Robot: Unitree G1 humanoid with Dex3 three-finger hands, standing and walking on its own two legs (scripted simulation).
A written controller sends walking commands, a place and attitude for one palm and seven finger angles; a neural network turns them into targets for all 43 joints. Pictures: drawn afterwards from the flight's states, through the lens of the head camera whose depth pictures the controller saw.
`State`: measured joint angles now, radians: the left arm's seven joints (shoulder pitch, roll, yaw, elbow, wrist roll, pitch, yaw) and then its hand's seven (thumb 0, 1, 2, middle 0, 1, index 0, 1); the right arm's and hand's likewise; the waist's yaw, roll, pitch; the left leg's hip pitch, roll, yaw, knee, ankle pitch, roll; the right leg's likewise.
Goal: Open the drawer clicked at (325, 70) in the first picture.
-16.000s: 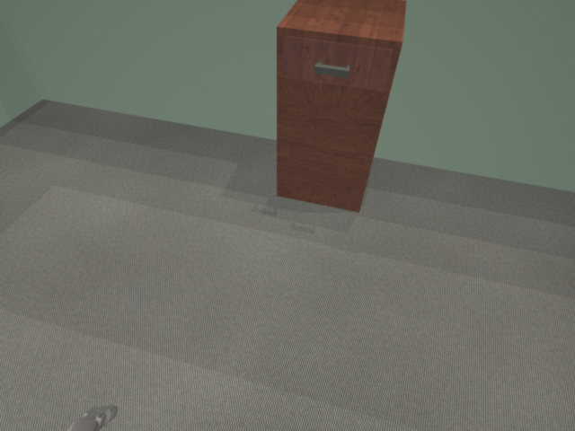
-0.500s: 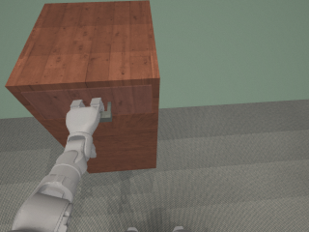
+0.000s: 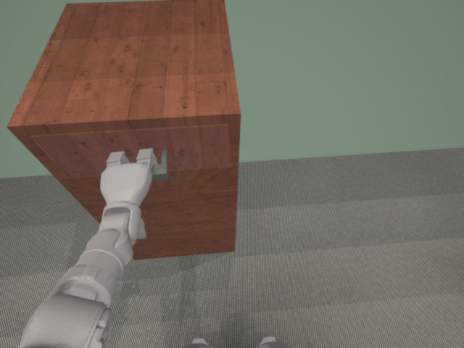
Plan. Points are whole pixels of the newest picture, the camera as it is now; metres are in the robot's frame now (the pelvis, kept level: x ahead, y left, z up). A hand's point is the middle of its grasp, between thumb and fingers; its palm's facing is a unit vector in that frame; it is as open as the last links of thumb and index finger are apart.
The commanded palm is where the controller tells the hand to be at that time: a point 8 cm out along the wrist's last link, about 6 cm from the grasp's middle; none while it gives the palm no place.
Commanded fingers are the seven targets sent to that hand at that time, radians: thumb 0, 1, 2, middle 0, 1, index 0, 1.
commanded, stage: lower the fingers behind the handle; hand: left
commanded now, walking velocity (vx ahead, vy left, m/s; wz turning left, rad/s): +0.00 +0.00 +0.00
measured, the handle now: (139, 165) +0.47 +0.19 -0.01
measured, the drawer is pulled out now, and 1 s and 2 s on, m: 0.00 0.00 0.11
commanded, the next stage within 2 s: close the thumb around the handle in 0.06 s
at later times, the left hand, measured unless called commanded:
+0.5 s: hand (136, 194) +0.41 +0.19 -0.03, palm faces -0.03 -0.06 -1.00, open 10.6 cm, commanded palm +0.39 +0.19 +0.02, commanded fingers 0.00 0.51 0.73 -0.37 -1.31 -0.37 -1.31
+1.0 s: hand (136, 194) +0.41 +0.19 -0.03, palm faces -0.03 -0.05 -1.00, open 6.1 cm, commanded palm +0.38 +0.19 +0.02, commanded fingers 0.00 0.90 0.90 -0.40 -1.35 -0.40 -1.35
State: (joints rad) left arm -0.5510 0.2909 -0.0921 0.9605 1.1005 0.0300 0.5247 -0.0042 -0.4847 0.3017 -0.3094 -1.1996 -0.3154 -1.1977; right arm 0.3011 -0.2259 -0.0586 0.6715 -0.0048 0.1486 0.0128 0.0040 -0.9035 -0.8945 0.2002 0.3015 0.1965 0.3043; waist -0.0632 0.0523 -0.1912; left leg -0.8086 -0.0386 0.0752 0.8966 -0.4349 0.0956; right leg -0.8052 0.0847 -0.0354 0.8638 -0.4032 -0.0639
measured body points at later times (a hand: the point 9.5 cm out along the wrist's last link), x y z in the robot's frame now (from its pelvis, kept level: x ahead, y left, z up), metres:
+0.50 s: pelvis +0.00 +0.00 +0.00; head +0.08 +0.00 +0.44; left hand +0.41 +0.19 +0.02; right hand +0.06 -0.26 -0.14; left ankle -0.01 +0.06 -0.69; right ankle +0.00 -0.08 -0.69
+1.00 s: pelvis +0.00 +0.00 +0.00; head +0.08 +0.00 +0.44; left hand +0.41 +0.20 +0.02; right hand +0.06 -0.26 -0.13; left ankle -0.01 +0.06 -0.69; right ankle +0.00 -0.08 -0.69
